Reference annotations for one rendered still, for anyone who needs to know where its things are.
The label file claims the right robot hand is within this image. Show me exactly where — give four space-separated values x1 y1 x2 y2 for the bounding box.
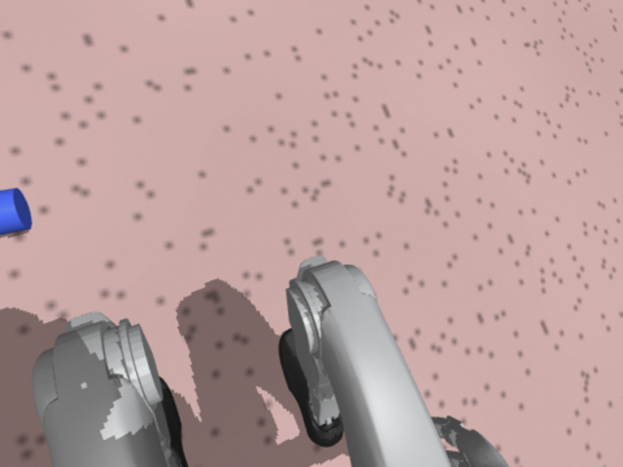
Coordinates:
431 415 509 467

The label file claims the can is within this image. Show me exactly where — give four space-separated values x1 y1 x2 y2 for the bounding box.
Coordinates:
0 188 32 235

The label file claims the right robot foot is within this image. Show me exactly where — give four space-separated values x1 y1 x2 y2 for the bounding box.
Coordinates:
278 328 344 448

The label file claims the left robot foot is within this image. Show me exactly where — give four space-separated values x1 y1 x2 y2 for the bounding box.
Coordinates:
159 377 188 467

